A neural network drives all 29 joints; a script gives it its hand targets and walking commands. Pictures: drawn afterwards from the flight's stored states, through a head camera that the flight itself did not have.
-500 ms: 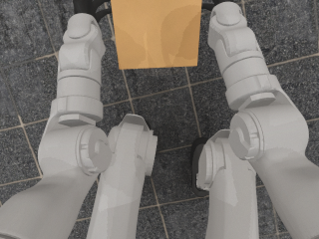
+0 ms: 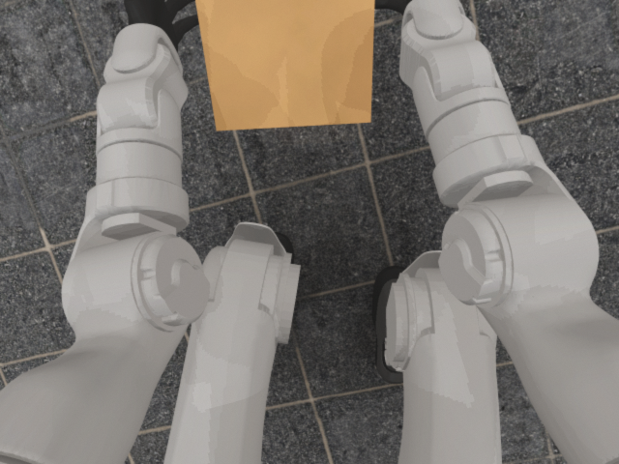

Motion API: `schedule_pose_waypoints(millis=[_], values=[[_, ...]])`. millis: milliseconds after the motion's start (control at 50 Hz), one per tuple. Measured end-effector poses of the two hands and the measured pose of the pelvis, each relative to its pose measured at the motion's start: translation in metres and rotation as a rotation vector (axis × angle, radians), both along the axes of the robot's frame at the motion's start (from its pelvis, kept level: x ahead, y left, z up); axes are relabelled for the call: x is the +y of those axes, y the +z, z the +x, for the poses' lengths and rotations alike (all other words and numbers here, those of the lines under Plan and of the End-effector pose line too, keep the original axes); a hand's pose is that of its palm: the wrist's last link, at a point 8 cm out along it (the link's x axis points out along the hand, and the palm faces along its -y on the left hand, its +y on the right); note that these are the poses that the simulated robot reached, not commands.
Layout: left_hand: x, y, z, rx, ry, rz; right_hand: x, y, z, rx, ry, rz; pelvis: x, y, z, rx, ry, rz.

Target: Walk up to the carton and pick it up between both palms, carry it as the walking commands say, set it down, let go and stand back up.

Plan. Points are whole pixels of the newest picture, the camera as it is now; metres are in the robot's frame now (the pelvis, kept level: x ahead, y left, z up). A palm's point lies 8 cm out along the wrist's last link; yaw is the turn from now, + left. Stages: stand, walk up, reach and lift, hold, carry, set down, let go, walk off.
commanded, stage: set down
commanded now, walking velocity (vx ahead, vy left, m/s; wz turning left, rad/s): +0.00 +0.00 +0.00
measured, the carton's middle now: (288, 22) +0.55 +0.11 -0.23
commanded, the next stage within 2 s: none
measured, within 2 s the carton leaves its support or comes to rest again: rests again in 1.48 s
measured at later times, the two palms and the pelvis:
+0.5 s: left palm (150, 25) +0.51 +0.23 -0.15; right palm out of the picture +0.56 -0.02 -0.16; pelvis +0.01 +0.01 +0.00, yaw +0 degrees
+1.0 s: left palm (151, 23) +0.52 +0.23 -0.15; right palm out of the picture +0.57 -0.02 -0.16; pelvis +0.01 +0.01 +0.00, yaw +0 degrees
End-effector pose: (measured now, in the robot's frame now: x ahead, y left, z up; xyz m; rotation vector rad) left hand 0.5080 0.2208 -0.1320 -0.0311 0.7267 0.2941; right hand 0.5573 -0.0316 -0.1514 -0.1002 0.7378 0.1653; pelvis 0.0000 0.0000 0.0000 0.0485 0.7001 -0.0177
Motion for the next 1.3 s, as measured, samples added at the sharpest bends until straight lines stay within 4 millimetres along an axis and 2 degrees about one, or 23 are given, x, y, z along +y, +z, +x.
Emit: schedule_pose_waypoints(millis=[520, 1300], values=[[0.012, -0.013, 0.007, 0.001, 0.009, 0.008, 0.008, -0.009, 0.005, -0.028, 0.018, 0.053, 0.007, 0.001, 0.010, 0.019, 0.009, -0.009], [0.017, -0.022, 0.007, -0.021, 0.020, 0.018, 0.010, -0.016, 0.007, -0.061, 0.071, 0.051, 0.008, -0.001, 0.012, 0.008, 0.015, -0.008]])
